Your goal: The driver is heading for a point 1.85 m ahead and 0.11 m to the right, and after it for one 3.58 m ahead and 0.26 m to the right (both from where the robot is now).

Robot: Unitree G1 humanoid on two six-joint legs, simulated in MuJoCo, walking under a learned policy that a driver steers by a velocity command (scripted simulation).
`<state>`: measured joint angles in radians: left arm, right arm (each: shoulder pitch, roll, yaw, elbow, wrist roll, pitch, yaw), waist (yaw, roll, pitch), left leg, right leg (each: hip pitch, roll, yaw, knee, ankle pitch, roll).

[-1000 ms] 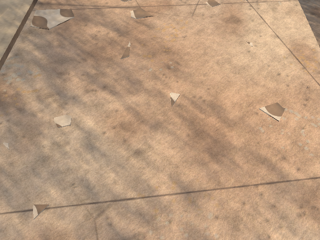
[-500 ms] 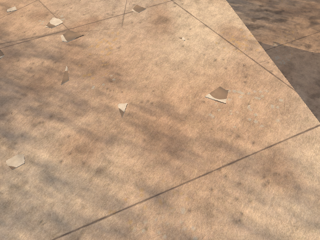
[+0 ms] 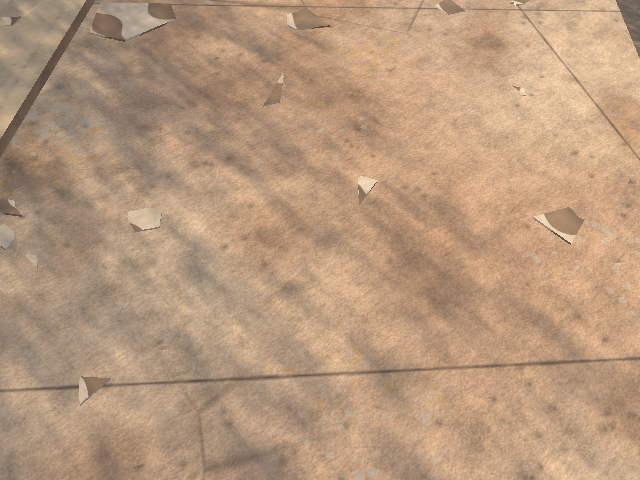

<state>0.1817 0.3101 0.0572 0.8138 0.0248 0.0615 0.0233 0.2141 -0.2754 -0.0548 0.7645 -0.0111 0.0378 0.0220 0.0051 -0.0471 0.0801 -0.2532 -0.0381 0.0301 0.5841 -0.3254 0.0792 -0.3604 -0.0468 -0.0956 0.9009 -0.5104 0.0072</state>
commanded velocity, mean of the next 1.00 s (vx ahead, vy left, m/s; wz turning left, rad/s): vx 0.26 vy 0.00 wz -0.06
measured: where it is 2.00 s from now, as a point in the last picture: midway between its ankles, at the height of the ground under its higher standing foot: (366, 345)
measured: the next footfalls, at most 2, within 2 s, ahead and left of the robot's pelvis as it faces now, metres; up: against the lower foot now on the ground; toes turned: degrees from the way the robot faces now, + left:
right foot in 0.56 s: +0.11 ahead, -0.10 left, +0.00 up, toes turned +7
left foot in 1.02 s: +0.48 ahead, +0.05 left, +0.00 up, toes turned -11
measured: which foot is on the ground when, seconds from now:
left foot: down 0.00-0.56, up 0.58-1.00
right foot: up 0.00-0.54, down 0.56-1.00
